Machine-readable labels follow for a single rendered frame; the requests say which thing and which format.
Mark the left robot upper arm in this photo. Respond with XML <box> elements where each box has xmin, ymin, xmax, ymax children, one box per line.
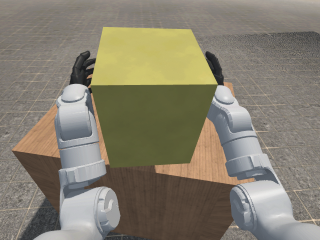
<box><xmin>33</xmin><ymin>186</ymin><xmax>121</xmax><ymax>240</ymax></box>

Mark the right robot hand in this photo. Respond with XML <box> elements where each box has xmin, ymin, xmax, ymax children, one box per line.
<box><xmin>205</xmin><ymin>51</ymin><xmax>224</xmax><ymax>86</ymax></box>

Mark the carton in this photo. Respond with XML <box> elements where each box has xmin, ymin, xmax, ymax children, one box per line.
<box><xmin>90</xmin><ymin>27</ymin><xmax>218</xmax><ymax>168</ymax></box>

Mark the robot left forearm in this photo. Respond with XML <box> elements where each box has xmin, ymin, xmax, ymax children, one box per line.
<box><xmin>54</xmin><ymin>84</ymin><xmax>107</xmax><ymax>227</ymax></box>

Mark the left robot hand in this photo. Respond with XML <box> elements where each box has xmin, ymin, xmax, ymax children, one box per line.
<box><xmin>69</xmin><ymin>51</ymin><xmax>96</xmax><ymax>94</ymax></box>

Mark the right robot upper arm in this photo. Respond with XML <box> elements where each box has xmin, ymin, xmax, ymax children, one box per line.
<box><xmin>229</xmin><ymin>179</ymin><xmax>320</xmax><ymax>240</ymax></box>

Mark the pedestal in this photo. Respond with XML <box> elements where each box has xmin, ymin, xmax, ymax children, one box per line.
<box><xmin>11</xmin><ymin>68</ymin><xmax>254</xmax><ymax>240</ymax></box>

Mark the robot right forearm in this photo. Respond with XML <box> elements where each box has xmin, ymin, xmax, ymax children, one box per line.
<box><xmin>206</xmin><ymin>85</ymin><xmax>293</xmax><ymax>214</ymax></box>

